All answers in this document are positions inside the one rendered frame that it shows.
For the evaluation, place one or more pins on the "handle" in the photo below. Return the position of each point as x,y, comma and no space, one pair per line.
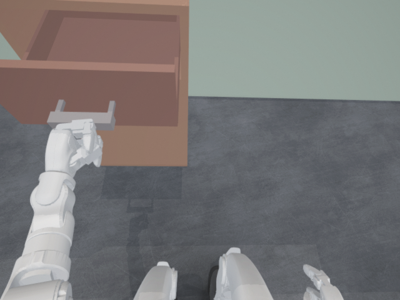
104,121

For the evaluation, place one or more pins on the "drawer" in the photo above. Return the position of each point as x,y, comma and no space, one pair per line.
91,58

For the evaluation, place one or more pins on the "cabinet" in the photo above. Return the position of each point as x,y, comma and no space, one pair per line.
125,145

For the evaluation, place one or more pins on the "right robot hand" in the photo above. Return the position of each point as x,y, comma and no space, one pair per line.
322,283

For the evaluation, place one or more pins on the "left robot hand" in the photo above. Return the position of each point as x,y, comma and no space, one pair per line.
62,145

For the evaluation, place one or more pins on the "right robot thigh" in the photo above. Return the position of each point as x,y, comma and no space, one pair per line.
242,277

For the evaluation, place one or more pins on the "robot left upper arm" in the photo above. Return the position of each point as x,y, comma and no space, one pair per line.
49,290

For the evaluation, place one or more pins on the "robot left forearm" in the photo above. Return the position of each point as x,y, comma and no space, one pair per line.
46,252

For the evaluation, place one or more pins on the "right robot shin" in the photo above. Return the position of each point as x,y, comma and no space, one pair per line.
223,293

